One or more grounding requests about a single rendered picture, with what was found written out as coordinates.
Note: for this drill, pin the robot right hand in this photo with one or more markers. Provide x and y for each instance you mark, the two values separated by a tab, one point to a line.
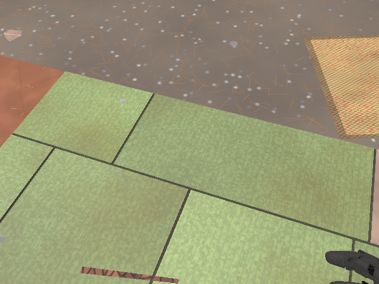
361	262

